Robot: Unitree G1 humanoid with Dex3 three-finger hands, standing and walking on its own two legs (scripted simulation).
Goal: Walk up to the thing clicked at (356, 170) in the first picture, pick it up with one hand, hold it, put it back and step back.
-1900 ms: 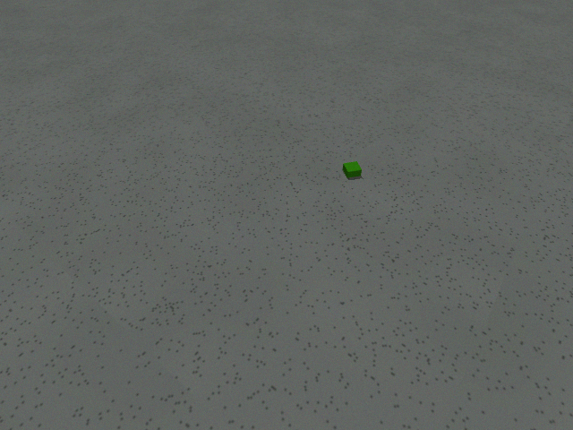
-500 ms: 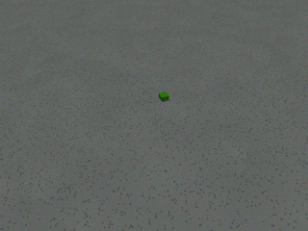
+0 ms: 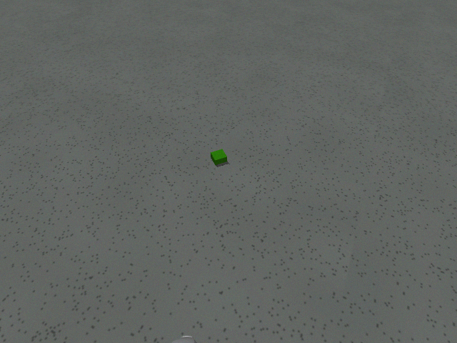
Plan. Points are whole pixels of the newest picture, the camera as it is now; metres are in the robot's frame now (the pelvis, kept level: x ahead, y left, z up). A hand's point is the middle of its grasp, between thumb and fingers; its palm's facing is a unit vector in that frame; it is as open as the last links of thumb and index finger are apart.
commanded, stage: walk up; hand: left
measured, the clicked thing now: (218, 157) +1.26 +0.15 -0.74
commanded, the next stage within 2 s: none
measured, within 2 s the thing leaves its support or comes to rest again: neither
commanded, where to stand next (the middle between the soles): +0.89 -0.03 m, yaw -5 degrees
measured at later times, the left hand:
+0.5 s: hand (145, 226) +0.40 +0.24 -0.13, palm faces -0.16 -0.90 -0.39, open 7.4 cm
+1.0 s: hand (139, 201) +0.49 +0.29 -0.16, palm faces -0.08 -0.93 -0.37, open 7.4 cm
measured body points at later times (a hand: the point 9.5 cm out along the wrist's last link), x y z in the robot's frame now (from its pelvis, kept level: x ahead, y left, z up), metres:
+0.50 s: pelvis +0.25 -0.01 -0.01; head +0.26 -0.04 +0.43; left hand +0.41 +0.29 -0.10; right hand +0.23 -0.34 -0.14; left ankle +0.14 +0.14 -0.72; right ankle +0.35 -0.14 -0.73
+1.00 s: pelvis +0.45 +0.01 -0.01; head +0.47 +0.03 +0.44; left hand +0.50 +0.34 -0.13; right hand +0.52 -0.32 -0.10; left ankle +0.55 +0.11 -0.73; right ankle +0.35 -0.13 -0.71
